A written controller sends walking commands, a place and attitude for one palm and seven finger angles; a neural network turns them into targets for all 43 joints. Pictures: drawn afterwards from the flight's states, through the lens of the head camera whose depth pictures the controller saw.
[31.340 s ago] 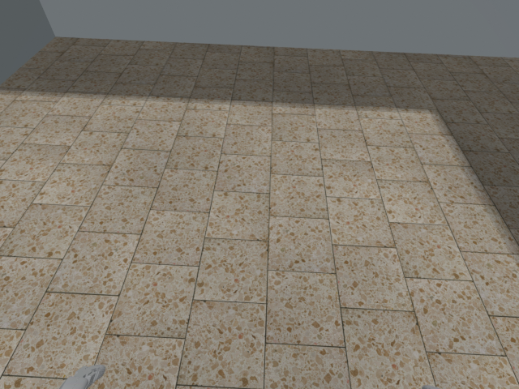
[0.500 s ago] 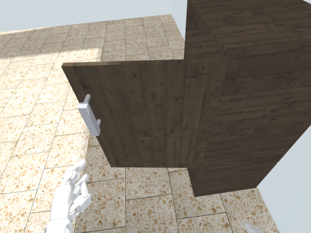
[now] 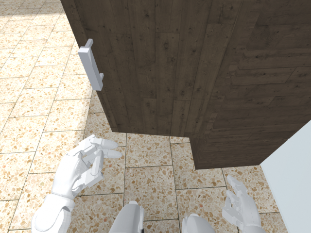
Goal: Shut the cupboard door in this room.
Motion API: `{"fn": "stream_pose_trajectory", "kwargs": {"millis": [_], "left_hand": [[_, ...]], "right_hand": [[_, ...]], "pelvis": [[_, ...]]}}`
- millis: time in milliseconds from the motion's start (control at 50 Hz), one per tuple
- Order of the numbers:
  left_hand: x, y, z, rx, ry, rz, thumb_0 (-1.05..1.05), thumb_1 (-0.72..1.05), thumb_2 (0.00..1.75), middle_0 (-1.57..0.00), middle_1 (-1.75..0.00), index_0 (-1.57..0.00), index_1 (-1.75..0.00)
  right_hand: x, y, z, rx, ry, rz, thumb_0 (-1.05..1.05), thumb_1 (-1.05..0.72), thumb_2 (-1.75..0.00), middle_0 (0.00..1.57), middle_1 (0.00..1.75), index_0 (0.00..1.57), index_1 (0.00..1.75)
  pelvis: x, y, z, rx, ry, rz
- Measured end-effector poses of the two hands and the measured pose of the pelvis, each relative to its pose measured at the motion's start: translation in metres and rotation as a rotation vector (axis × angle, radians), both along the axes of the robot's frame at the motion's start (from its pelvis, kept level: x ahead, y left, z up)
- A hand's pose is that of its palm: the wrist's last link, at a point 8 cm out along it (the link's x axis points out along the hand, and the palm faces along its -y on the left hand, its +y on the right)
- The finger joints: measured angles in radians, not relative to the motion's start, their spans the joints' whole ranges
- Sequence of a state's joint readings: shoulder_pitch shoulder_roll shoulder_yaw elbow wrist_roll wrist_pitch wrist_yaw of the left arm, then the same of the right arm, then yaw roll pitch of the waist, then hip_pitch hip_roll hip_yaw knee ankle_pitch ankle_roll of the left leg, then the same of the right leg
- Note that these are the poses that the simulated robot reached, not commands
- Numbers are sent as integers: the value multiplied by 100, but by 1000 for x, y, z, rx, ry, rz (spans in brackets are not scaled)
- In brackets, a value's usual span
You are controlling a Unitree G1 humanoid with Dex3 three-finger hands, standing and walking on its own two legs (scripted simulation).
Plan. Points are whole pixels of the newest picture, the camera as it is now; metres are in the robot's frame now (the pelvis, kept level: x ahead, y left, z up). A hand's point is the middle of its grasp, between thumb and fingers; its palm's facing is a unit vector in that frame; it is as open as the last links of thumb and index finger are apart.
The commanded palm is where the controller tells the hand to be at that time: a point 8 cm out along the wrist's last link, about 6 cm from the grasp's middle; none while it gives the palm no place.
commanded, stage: raise the hand and make a fist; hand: left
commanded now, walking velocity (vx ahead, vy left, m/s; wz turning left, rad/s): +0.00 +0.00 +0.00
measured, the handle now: (94, 65) +0.53 +0.23 +0.12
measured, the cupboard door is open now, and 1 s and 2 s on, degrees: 81 81 81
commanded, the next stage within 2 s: bring the fist close to the handle in 1.22 s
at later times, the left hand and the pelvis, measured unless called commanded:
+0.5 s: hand (70, 160) +0.25 +0.20 +0.11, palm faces +0.03 -1.00 -0.04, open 3.1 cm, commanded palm +0.22 +0.25 +0.10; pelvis +0.03 +0.02 +0.03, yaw -1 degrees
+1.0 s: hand (75, 152) +0.26 +0.19 +0.12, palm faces -0.05 -1.00 -0.02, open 3.1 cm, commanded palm +0.23 +0.25 +0.12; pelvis +0.03 +0.01 +0.05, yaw +0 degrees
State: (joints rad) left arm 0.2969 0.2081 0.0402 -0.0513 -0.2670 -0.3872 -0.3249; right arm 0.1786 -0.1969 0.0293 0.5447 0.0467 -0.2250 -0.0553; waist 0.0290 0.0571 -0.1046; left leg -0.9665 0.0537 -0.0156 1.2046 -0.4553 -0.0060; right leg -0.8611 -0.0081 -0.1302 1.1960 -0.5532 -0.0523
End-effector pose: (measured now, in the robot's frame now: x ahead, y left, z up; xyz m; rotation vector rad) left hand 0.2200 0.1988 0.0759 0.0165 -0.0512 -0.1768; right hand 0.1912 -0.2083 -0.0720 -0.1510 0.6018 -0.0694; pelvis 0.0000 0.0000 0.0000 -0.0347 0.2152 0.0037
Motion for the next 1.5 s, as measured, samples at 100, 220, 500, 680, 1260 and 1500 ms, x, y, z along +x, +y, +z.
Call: {"fn": "stream_pose_trajectory", "kwargs": {"millis": [100, 220, 500, 680, 1260, 1500], "left_hand": [[2, 11, -16, -13, 265, 94, 1, 90, 90, -76, -90, -76, -91], [-10, 57, 26, 48, 12, 321, 2, 90, 90, -87, -103, -86, -103], [4, 55, 32, 22, 45, 207, 2, 90, 90, -113, -131, -113, -131], [11, 48, 28, 14, 102, 139, 1, 91, 90, -125, -145, -126, -146], [18, 47, 57, 22, -25, 207, 1, 90, 90, -130, -150, -130, -150], [36, 53, 53, 35, -29, 225, 2, 90, 90, -130, -150, -130, -150]], "right_hand": [[-38, 1, 6, 23, 114, -110, 1, -90, -90, 20, 30, 20, 30], [-49, -12, 8, -59, 173, -80, 1, -90, -90, 20, 30, 20, 30], [11, -4, 46, -85, -6, -52, 1, -90, -90, 20, 30, 20, 30], [26, 12, 51, -51, -12, 29, 1, -90, -90, 20, 30, 20, 30], [-2, -26, 43, -64, 56, -23, 1, -90, -90, 20, 30, 20, 30], [2, -24, 40, -71, 54, -14, 1, -90, -90, 20, 30, 20, 30]], "pelvis": [[10, 8, 19, 19, -13, -32], [20, 13, 21, 10, 0, -21], [27, 22, 30, 0, -23, -14], [32, 21, 36, -6, -39, 5], [31, 2, 43, 16, -62, -3], [29, -1, 41, 17, -56, -4]]}}
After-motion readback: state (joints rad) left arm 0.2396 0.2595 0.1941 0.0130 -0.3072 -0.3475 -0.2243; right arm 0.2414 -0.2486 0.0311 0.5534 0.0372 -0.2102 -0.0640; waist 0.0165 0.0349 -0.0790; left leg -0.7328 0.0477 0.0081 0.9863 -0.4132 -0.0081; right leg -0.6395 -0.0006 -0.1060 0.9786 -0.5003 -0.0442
